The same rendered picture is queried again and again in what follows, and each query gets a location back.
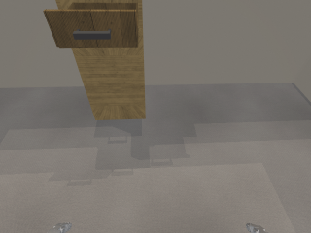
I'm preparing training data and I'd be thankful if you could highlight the cabinet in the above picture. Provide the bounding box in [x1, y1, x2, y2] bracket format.
[55, 0, 146, 120]

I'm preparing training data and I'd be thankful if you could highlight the handle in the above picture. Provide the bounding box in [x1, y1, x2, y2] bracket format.
[73, 28, 111, 40]

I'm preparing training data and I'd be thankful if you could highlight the drawer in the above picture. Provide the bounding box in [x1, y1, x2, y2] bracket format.
[43, 2, 139, 48]

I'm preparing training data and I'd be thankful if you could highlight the right robot hand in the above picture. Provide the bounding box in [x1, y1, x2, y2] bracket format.
[246, 223, 269, 233]

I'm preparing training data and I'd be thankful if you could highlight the left robot hand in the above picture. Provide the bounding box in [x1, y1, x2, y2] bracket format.
[47, 222, 72, 233]

